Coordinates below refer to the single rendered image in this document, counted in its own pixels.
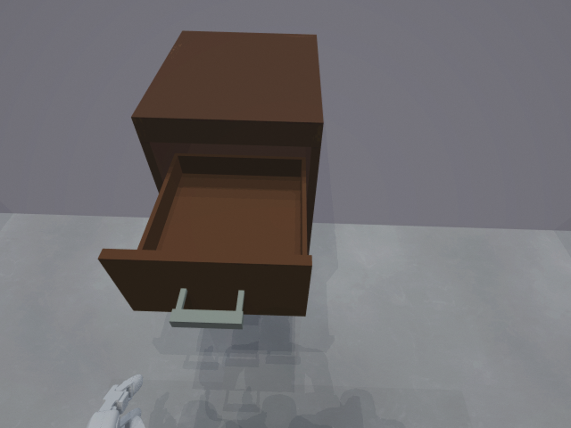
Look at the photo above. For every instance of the drawer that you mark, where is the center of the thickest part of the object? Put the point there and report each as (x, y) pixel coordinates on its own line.
(222, 223)

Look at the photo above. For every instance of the cabinet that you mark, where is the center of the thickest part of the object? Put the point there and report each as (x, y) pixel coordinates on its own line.
(235, 93)

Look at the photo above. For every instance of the handle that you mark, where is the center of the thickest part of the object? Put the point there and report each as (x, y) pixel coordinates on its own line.
(199, 318)

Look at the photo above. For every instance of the robot left hand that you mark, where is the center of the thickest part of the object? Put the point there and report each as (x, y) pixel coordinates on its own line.
(114, 404)

